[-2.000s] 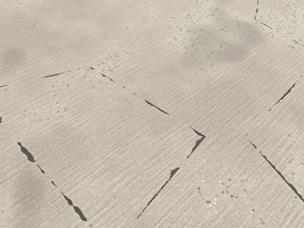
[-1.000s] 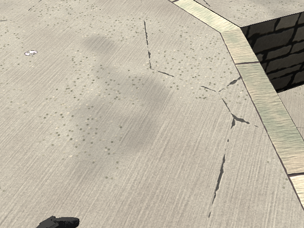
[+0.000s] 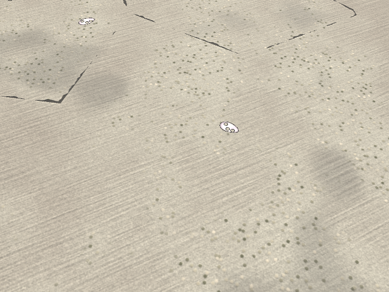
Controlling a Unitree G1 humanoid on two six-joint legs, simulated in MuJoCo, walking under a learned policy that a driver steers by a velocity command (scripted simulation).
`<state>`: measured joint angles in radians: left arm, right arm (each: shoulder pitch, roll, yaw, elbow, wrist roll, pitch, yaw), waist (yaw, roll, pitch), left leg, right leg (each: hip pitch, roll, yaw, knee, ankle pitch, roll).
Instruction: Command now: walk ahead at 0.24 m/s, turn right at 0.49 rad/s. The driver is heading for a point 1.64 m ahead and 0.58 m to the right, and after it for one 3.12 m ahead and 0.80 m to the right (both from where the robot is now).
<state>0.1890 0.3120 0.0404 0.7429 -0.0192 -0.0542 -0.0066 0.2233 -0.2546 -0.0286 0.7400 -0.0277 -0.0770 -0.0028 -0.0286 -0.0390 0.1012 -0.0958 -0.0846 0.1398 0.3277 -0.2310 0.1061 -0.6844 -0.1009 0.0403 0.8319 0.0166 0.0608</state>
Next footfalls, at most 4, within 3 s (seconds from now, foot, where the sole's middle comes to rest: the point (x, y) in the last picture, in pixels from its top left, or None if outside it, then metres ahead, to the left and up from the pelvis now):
0.14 right None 0.27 -0.12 -0.78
0.62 left None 0.38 0.05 -0.78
1.06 right None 0.22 -0.17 -0.78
1.50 left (227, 211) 0.73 -0.13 -0.78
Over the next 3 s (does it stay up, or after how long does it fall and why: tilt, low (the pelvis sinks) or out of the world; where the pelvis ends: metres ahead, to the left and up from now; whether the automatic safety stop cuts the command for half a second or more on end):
stays up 1.74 -0.52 -0.02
